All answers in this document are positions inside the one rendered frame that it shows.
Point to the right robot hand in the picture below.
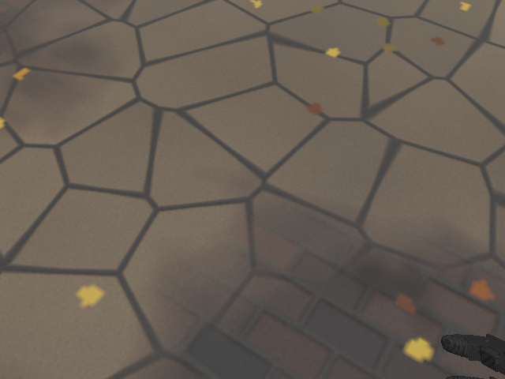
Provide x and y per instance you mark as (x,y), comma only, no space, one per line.
(489,350)

